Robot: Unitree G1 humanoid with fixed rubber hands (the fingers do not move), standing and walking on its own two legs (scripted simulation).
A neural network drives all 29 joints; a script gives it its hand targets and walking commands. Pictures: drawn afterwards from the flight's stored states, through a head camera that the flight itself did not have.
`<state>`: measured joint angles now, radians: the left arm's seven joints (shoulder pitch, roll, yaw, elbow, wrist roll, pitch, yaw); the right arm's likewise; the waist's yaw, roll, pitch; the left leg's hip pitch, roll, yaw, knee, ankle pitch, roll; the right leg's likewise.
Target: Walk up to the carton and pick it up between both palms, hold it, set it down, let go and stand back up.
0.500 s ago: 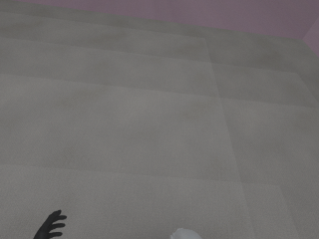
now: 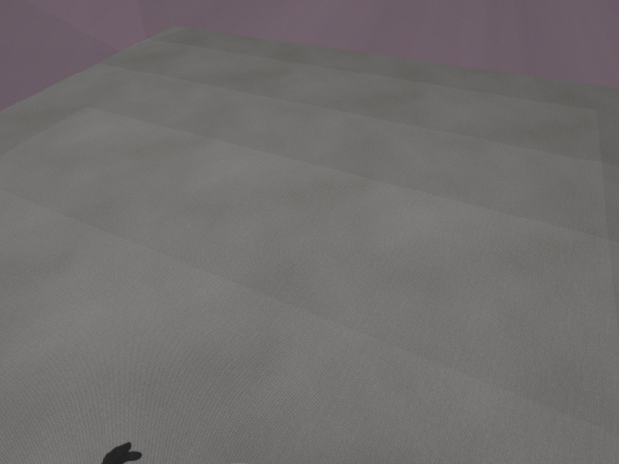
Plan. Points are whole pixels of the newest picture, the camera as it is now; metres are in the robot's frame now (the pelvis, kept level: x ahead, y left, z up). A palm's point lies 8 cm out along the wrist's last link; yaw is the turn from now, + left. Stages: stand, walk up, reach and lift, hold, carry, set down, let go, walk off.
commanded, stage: walk up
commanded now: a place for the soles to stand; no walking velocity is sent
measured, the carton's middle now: out of the picture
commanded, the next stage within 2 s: none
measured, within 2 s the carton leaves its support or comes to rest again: neither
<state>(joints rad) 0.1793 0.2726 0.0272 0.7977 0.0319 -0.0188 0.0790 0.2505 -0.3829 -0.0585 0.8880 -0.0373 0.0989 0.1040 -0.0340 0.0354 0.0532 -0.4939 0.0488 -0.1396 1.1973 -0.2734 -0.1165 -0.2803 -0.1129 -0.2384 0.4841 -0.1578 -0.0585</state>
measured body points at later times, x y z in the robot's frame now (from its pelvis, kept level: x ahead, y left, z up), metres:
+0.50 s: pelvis -0.08 +0.15 +0.01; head -0.06 +0.20 +0.45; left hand -0.12 +0.45 -0.14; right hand +0.06 -0.11 -0.10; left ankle -0.07 +0.22 -0.74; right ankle +0.04 +0.05 -0.66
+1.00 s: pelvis -0.04 +0.24 +0.01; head -0.03 +0.24 +0.45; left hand -0.23 +0.45 -0.11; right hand +0.23 +0.13 -0.13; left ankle -0.16 +0.41 -0.66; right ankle +0.02 +0.14 -0.74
